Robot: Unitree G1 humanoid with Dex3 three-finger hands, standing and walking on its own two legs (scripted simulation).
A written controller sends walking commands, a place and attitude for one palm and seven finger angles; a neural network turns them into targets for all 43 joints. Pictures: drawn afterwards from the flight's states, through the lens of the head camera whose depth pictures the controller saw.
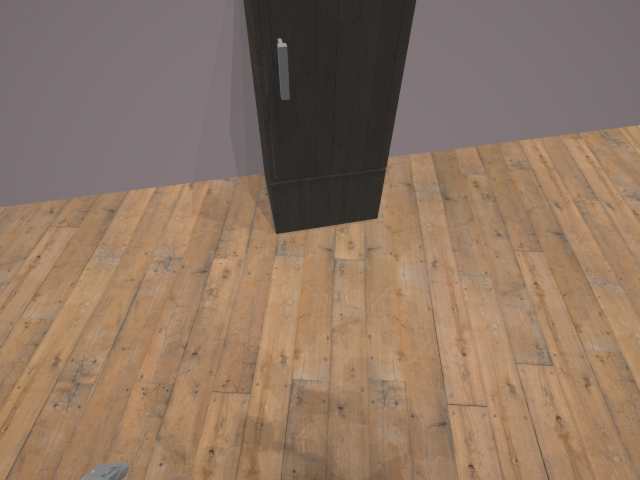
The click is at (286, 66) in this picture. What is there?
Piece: cupboard door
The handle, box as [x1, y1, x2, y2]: [277, 38, 289, 99]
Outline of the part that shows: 278,38 277,50 280,94 282,99 289,99 287,50 285,43 283,43 281,39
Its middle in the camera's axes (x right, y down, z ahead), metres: -0.11 -0.48 +1.09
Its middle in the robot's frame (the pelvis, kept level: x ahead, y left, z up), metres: +1.13 +0.17 -0.03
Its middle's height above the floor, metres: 0.74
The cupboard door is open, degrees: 0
